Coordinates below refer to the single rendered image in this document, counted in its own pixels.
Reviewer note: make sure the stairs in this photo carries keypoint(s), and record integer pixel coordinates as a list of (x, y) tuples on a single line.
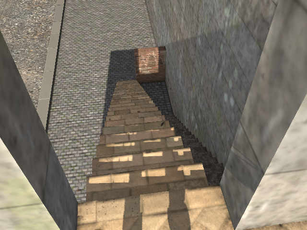
[(139, 153)]

